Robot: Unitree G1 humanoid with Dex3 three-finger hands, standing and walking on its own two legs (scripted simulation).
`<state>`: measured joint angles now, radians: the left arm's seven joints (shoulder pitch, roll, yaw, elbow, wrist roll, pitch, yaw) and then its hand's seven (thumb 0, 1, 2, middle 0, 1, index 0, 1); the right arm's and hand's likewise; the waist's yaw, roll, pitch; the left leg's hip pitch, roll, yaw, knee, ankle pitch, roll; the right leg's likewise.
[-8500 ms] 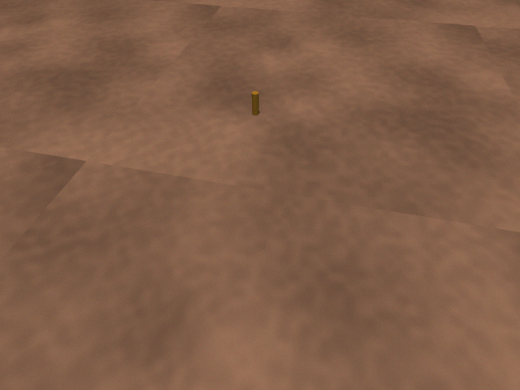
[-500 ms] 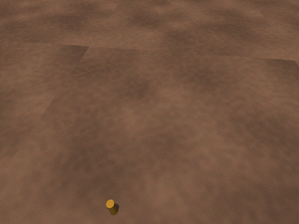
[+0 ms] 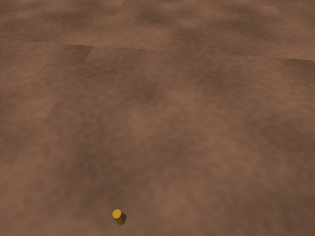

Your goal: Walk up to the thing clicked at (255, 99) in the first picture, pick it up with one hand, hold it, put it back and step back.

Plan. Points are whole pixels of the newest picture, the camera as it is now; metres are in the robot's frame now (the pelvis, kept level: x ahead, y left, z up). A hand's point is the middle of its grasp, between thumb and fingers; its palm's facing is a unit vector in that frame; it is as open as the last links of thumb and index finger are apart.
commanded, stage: stand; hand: left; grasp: from the side
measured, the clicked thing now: (119, 217) +0.35 +0.24 -0.70
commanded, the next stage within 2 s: go down in 0.34 s
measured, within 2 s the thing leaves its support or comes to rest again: neither
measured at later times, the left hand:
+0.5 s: hand out of the picture +0.09 +0.25 -0.15, palm faces +0.01 -0.94 -0.34, open 7.5 cm
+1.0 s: hand out of the picture +0.14 +0.28 -0.20, palm faces +0.06 -0.94 -0.32, open 16.1 cm
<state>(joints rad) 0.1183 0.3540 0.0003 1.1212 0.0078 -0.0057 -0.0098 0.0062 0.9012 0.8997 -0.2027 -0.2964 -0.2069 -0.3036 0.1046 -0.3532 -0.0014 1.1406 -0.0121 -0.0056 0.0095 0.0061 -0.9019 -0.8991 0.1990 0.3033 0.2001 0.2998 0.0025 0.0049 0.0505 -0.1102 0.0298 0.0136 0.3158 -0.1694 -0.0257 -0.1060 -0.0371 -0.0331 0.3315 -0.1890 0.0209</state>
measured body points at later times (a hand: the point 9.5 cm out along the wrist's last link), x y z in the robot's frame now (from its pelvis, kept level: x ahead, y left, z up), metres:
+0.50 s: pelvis +0.00 +0.00 +0.00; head +0.02 +0.00 +0.45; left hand +0.09 +0.30 -0.13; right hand +0.08 -0.30 -0.13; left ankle +0.00 +0.14 -0.75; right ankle +0.00 -0.13 -0.75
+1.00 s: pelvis -0.02 +0.01 -0.07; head +0.06 +0.02 +0.37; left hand +0.14 +0.33 -0.17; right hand +0.11 -0.26 -0.17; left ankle +0.00 +0.14 -0.75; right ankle +0.00 -0.13 -0.75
